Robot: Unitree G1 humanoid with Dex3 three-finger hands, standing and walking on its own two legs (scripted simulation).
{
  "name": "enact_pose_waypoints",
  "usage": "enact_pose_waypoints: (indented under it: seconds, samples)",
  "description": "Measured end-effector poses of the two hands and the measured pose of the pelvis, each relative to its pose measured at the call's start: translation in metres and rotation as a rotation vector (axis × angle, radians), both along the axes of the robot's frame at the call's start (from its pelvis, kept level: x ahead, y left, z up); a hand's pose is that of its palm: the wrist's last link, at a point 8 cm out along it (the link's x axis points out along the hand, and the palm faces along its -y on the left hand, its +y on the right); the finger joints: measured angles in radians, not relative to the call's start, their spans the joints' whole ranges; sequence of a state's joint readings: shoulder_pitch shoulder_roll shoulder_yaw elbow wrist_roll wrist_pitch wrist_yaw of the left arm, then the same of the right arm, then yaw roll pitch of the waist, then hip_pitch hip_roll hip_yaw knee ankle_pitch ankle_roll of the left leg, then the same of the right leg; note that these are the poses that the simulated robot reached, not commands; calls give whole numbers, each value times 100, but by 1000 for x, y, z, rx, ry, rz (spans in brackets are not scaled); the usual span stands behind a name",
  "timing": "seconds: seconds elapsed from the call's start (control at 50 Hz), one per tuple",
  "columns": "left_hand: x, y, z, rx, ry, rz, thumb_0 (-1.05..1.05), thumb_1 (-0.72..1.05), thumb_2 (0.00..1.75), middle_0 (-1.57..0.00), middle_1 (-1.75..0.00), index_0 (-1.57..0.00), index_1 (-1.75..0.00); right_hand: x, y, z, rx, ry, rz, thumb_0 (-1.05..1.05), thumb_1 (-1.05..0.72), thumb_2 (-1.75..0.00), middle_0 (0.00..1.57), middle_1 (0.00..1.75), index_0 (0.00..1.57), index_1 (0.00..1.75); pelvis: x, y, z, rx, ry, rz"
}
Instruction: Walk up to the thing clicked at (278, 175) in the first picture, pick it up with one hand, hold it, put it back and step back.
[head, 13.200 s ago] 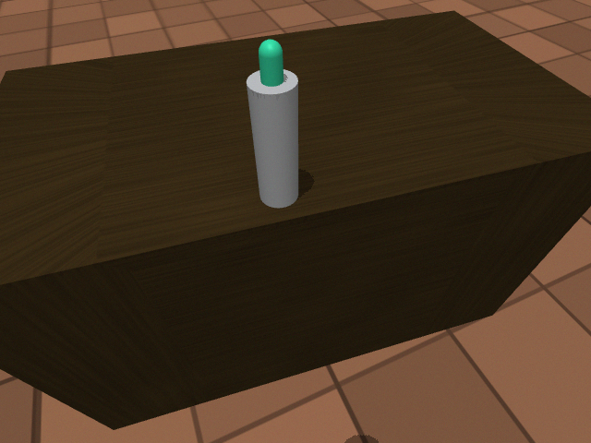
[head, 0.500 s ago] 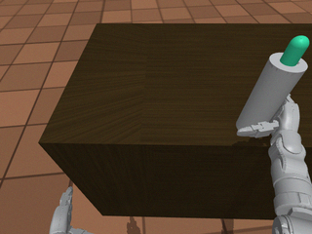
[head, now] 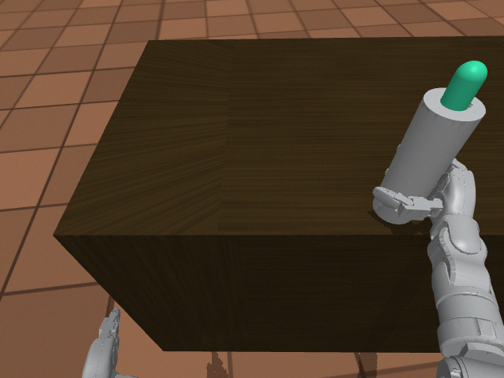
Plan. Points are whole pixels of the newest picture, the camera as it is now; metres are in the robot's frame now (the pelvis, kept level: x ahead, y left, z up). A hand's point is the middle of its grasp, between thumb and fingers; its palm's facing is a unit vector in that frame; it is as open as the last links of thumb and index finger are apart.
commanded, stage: settle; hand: right
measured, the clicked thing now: (425, 152) +0.40 -0.21 +0.17
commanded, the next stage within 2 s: lift in 0.82 s
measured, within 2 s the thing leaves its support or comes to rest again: leaves its support in 0.16 s
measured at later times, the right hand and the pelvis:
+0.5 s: hand (422, 162) +0.40 -0.21 +0.15, palm faces +0.23 +0.97 +0.00, open 9.7 cm; pelvis +0.00 +0.00 +0.01, yaw +0 degrees
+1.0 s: hand (422, 144) +0.40 -0.20 +0.18, palm faces +0.21 +0.98 +0.00, open 9.8 cm; pelvis +0.00 +0.00 +0.01, yaw +0 degrees
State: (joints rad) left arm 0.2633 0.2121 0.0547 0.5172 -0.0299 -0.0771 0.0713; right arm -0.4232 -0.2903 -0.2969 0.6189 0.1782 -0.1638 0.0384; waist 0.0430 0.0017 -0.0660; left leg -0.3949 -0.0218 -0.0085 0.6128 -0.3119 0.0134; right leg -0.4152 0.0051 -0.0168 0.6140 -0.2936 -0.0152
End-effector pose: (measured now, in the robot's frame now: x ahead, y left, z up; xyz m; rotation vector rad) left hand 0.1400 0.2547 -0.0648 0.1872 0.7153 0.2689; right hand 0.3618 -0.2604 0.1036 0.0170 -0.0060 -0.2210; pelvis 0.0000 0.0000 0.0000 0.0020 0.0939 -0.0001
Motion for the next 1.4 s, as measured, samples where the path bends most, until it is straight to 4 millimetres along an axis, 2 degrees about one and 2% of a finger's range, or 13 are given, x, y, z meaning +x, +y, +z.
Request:
enact_pose_waypoints:
  seconds: [0.12, 0.22, 0.32, 0.42, 0.5, 0.72, 1.12, 1.26, 1.4]
  samples:
    - [-5, 5, 2, 12, 3, 17, -1, -52, 5, -7, -6, -7, -6, 1, -1, 3, -9, 9, -7, 0, 23, -89, 76, 89, 76, 90, -2, -2, 1, 1, -3, 2]
    - [-3, 8, 9, 30, -21, 16, -1, -53, 5, -7, -6, -7, -6, 2, 1, 15, -8, -22, -9, 0, 27, -95, 74, 97, 74, 98, -1, -2, 2, 1, -18, 3]
    - [-1, 5, 5, 12, -17, 19, -1, -53, 5, -7, -6, -7, -6, 3, 2, 29, -18, -27, -4, 0, 29, -99, 73, 101, 73, 102, -1, -2, 3, 2, -28, 3]
    - [-1, -2, -2, -25, -2, 10, -1, -53, 5, -7, -6, -7, -6, 3, 2, 41, -29, -22, -1, 0, 31, -101, 72, 103, 72, 103, -2, -2, 4, 0, -36, 1]
    - [1, 1, 4, -17, -29, 14, -1, -52, 5, -7, -6, -7, -6, 2, 0, 50, -26, -28, -11, 0, 31, -102, 72, 103, 72, 104, -2, -1, 6, -4, -45, -1]
    - [1, 10, 4, -1, -23, 12, -1, -52, 5, -7, -6, -6, -6, 4, 6, 61, -26, -16, 6, 0, 32, -103, 72, 104, 72, 104, -2, 2, 7, -6, -56, -4]
    - [7, 8, 0, -26, -22, -4, -1, -52, 5, -6, -6, -6, -6, 5, 13, 87, -21, -25, 0, 0, 34, -106, 72, 107, 71, 107, 2, 5, 10, -9, -67, -7]
    - [16, 3, 3, -43, -47, -17, -1, -52, 4, -6, -6, -6, -6, -4, 18, 114, -36, -78, 6, 0, 35, -107, 72, 106, 72, 106, 4, 6, 11, -9, -87, -12]
    - [17, -1, -3, -77, -34, -38, -1, -52, 4, -6, -6, -6, -6, -15, 23, 145, -57, -98, 23, 0, 35, -108, 73, 106, 73, 106, 3, 6, 11, -9, -104, -17]
